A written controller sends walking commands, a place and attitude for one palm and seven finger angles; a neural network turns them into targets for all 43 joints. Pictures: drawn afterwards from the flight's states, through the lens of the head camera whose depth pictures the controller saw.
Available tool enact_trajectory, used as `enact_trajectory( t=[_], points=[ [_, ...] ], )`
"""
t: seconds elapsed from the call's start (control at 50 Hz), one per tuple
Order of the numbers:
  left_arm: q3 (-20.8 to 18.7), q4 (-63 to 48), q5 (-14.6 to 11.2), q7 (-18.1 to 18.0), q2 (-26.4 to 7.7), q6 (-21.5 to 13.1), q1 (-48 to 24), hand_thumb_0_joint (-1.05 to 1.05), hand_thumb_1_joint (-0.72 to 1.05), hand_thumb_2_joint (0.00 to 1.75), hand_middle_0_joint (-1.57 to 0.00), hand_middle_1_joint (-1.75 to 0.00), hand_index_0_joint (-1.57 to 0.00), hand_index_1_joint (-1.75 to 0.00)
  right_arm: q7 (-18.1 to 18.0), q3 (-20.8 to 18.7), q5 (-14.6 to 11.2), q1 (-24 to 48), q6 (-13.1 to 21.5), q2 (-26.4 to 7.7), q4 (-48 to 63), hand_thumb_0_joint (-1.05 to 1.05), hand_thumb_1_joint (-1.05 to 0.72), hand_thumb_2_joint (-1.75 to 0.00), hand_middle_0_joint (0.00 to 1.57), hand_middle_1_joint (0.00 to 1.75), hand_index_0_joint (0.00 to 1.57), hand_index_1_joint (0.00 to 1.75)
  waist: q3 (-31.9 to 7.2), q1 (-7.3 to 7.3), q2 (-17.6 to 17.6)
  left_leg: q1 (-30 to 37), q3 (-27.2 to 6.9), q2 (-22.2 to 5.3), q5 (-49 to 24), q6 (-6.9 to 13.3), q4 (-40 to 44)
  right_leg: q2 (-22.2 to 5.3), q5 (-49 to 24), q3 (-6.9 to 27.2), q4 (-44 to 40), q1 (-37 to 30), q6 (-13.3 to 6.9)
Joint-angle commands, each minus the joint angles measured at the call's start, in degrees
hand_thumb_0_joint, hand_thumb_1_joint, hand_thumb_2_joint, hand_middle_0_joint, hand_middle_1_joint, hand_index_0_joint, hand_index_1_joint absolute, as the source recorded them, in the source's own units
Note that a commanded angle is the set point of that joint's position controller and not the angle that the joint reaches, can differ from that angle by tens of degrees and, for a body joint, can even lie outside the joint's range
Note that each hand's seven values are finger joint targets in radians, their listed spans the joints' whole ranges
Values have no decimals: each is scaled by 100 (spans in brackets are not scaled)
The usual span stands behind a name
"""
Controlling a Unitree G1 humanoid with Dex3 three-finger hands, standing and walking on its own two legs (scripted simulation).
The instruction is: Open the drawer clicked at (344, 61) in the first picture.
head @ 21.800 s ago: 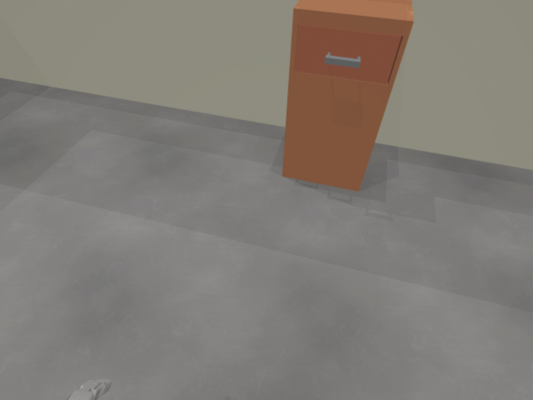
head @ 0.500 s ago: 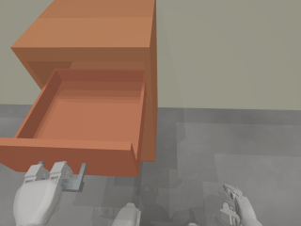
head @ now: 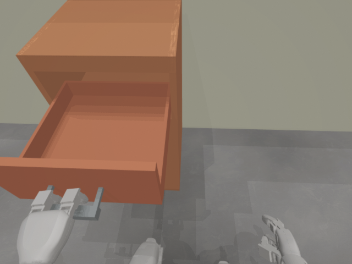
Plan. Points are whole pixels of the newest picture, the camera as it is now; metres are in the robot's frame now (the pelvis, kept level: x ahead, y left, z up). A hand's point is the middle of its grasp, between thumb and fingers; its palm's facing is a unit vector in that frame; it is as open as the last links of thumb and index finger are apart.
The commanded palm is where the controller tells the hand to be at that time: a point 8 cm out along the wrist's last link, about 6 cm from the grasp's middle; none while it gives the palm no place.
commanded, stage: lift the hand off the handle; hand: left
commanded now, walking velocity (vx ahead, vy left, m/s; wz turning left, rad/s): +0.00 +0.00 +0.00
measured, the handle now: (71, 201) +0.24 +0.26 +0.02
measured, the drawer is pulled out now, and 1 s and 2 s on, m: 0.30 0.30 0.30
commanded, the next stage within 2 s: draw the hand back to the body in 1.48 s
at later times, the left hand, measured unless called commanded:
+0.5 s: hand (49, 219) +0.19 +0.27 +0.05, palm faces +0.07 -0.06 -1.00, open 13.7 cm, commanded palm +0.16 +0.26 +0.10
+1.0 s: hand (36, 206) +0.19 +0.27 +0.11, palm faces +0.07 -0.08 -0.99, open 13.5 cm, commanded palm +0.17 +0.26 +0.17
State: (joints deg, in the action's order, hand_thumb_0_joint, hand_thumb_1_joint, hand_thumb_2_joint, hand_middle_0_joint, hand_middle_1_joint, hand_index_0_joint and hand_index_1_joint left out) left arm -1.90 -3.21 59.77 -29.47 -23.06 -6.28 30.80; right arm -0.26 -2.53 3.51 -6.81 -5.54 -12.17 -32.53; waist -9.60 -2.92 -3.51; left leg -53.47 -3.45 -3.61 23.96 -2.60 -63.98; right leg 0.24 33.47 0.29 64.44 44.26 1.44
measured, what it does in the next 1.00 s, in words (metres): stands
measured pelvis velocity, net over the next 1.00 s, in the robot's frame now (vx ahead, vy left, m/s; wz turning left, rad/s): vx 0.02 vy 0.00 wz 0.02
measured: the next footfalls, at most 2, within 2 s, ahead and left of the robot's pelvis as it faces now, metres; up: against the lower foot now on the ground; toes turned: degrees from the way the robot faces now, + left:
none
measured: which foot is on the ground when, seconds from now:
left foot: down 0.00-1.00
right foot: down 0.00-1.00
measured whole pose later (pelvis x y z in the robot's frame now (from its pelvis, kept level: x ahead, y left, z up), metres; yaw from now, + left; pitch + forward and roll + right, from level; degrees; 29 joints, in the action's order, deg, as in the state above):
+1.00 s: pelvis +0.02 +0.00 +0.05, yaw +1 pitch +6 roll -1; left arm -2.8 -15.0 52.6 -16.9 -27.1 -0.2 30.1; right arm -2.4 -0.2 1.0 -8.1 -3.8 -11.8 -33.1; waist -5.8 -4.6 -5.1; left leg -35.1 -2.7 -2.7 19.6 -2.1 -49.0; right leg -1.0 28.1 0.0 48.2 25.7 1.8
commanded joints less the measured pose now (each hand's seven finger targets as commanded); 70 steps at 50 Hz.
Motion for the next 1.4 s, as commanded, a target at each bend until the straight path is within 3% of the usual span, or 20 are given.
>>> enact_trajectory(
  t=[0.0, 0.18, 0.24, 0.34, 0.46, 0.66, 0.7, 0.76, 0.9, 0.92, 1.0, 1.06, 1.1, 1.12, 1.14, 1.2, 1.22, 1.32, 1.34, 1.38],
  points=[
    [-654, -905, -60, -283, -851, 140, 25, 0, -50, 30, -30, -120, -30, -120, -24, -163, 16, 617, 275, -585, 908, 0, -90, -90, 20, 30, 20, 30, -918, -29, -27, 1724, 364, 334, -418, 366, 834, 233, -1124, -337, -1188, 494, -365],
    [-408, -941, -56, -188, -910, 411, -1010, 0, -50, 30, -30, -120, -30, -120, -249, -116, -34, 564, 404, -607, 809, 0, -90, -90, 20, 30, 20, 30, -1001, 125, 102, 1884, 313, 331, -130, 403, 1002, 228, -825, -327, -1405, 416, -336],
    [-516, -1352, -84, -136, -1090, 478, -728, 0, -50, 30, -30, -120, -30, -120, -255, -87, -48, 551, 412, -579, 853, 0, -90, -90, 20, 30, 20, 30, -1292, -40, -79, 2258, 382, 361, -494, 402, 1120, 242, -1131, -294, -1496, 86, -355],
    [-634, -1524, -258, 43, -1185, 585, -496, 0, -50, 30, -30, -120, -30, -120, -261, -22, -105, 601, 400, -571, 865, 0, -90, -90, 20, 30, 20, 30, -881, -16, -60, 2330, 375, 343, -599, 387, 1331, 257, -1275, -324, -1701, -145, -335],
    [-443, -1291, -428, 358, -921, 677, -207, 0, -50, 30, -30, -120, -30, -120, -243, -24, -177, 558, 421, -583, 897, 0, -90, -90, 20, 30, 20, 30, -347, 35, 99, 2410, 366, 337, -441, 395, 1616, 230, -1207, -335, -2019, -351, -299],
    [-688, -2025, -428, 680, -1261, 281, -484, 0, -50, 30, -30, -120, -30, -120, -242, -8, -134, 537, 489, -571, 942, 0, -90, -90, 20, 30, 20, 30, -257, 1, -120, 2861, 368, 367, -646, 405, 1817, 183, -1323, -345, -2269, -577, -300],
    [-1036, -2117, -404, 627, -1511, 263, -377, 0, -50, 30, -30, -120, -30, -120, -217, 13, -106, 560, 466, -558, 947, 0, -90, -90, 20, 30, 20, 30, -465, -137, -178, 2989, 383, 373, -853, 366, 1824, 181, -1498, -307, -2268, -720, -315],
    [-888, -2070, -485, 637, -1253, 378, -324, 0, -50, 30, -30, -120, -30, -120, -176, -34, -174, 550, 437, -540, 950, 0, -90, -90, 20, 30, 20, 30, -316, -95, -286, 2992, 376, 353, -873, 333, 1933, 210, -1529, -397, -2287, -808, -309],
    [-1072, -2460, -712, 911, -1573, 573, -554, 0, -50, 30, -30, -120, -30, -120, -254, 41, -218, 689, 478, -566, 955, 0, -90, -90, 20, 30, 20, 30, -506, -133, -21, 3333, 400, 382, -1035, 355, 2141, 160, -1782, -274, -2605, -1210, -234],
    [-851, -2441, -768, 970, -1352, 595, -512, 0, -50, 30, -30, -120, -30, -120, -269, 23, -242, 651, 500, -551, 951, 0, -90, -90, 20, 30, 20, 30, -326, -52, 1, 3278, 400, 383, -983, 374, 2175, 161, -1776, -333, -2633, -1235, -225],
    [-1204, -2562, -785, 1178, -1775, 536, -644, 0, -50, 30, -30, -120, -30, -120, -303, 93, -228, 726, 499, -585, 880, 0, -90, -90, 20, 30, 20, 30, -349, -139, 0, 3472, 410, 397, -1133, 366, 2283, 116, -1960, -248, -2812, -1427, -199],
    [-1034, -2541, -887, 1348, -1529, 558, -333, 0, -50, 30, -30, -120, -30, -120, -290, 54, -266, 677, 514, -585, 900, 0, -90, -90, 20, 30, 20, 30, -161, -123, 50, 3502, 434, 395, -1272, 372, 2372, 115, -2173, -306, -2885, -1563, -174],
    [-1267, -2604, -954, 1480, -1753, 587, -177, 0, -50, 30, -30, -120, -30, -120, -268, 101, -284, 750, 493, -617, 925, 0, -90, -90, 20, 30, 20, 30, -156, -221, 38, 3568, 449, 395, -1374, 349, 2459, 109, -2291, -281, -2976, -1702, -159],
    [-987, -2712, -1036, 1549, -1492, 611, -143, 0, -50, 30, -30, -120, -30, -120, -265, 68, -308, 738, 510, -606, 968, 0, -90, -90, 20, 30, 20, 30, -69, -154, 1, 3568, 466, 392, -1346, 368, 2503, 96, -2312, -302, -3000, -1736, -149],
    [-1206, -2755, -1040, 1594, -1736, 599, -244, 0, -50, 30, -30, -120, -30, -120, -266, 87, -297, 739, 498, -636, 964, 0, -90, -90, 20, 30, 20, 30, -112, -199, 124, 3614, 450, 392, -1413, 358, 2541, 97, -2335, -320, -3035, -1771, -134],
    [-1225, -2990, -1074, 1714, -1765, 600, -219, 0, -50, 30, -30, -120, -30, -120, -252, 116, -308, 766, 519, -658, 1020, 0, -90, -90, 20, 30, 20, 30, -73, -213, 7, 3767, 465, 376, -1483, 350, 2638, 84, -2314, -335, -3147, -1826, -126],
    [-991, -3116, -1113, 1744, -1541, 596, -243, 0, -50, 30, -30, -120, -30, -120, -252, 85, -323, 740, 537, -641, 1051, 0, -90, -90, 20, 30, 20, 30, 34, -155, -110, 3777, 468, 367, -1499, 358, 2672, 89, -2311, -357, -3162, -1834, -136],
    [-1205, -3406, -1144, 1783, -1665, 583, 14, 0, -50, 30, -30, -120, -30, -120, -210, 70, -327, 688, 573, -670, 1119, 0, -90, -90, 20, 30, 20, 30, -90, -245, 26, 3955, 469, 328, -1748, 350, 2761, 80, -2485, -415, -3247, -2030, -136],
    [-1396, -3453, -1111, 1783, -1878, 584, -143, 0, -50, 30, -30, -120, -30, -120, -196, 89, -318, 717, 546, -705, 1105, 0, -90, -90, 20, 30, 20, 30, -95, -257, 129, 3973, 465, 338, -1779, 340, 2769, 73, -2541, -408, -3283, -2029, -125],
    [-1392, -3393, -1134, 1810, -1759, 689, 108, 0, -50, 30, -30, -120, -30, -120, -150, 89, -360, 771, 526, -681, 1117, 0, -90, -90, 20, 30, 20, 30, -14, -297, -95, 3974, 478, 318, -1861, 300, 2838, 94, -2568, -408, -3325, -2153, -168]
  ],
)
